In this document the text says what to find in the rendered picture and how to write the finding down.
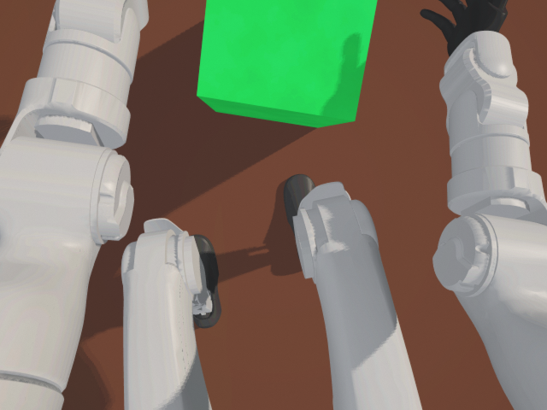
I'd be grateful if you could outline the robot left upper arm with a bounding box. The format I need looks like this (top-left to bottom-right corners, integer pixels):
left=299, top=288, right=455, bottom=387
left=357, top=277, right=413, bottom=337
left=0, top=136, right=134, bottom=410

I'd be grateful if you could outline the left robot foot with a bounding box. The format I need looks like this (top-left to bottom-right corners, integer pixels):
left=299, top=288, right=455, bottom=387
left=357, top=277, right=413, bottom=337
left=192, top=234, right=221, bottom=328

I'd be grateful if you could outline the robot right hand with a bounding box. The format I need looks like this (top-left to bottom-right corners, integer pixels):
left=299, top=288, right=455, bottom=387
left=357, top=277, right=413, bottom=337
left=420, top=0, right=508, bottom=56

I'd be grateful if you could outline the right robot forearm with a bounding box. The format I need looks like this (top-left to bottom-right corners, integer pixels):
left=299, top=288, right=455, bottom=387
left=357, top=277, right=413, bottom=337
left=439, top=31, right=547, bottom=225

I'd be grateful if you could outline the robot right upper arm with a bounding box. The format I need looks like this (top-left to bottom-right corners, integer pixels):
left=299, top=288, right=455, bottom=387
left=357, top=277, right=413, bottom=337
left=432, top=213, right=547, bottom=410

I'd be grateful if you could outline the carton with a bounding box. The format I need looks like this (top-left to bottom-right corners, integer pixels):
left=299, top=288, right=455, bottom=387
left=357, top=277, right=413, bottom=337
left=197, top=0, right=377, bottom=128

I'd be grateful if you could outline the left robot forearm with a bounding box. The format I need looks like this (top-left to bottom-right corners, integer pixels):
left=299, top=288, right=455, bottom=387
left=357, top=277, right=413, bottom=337
left=0, top=0, right=149, bottom=156

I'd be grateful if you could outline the robot left thigh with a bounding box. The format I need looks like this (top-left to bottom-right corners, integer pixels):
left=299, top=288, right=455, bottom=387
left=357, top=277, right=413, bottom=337
left=123, top=229, right=212, bottom=410

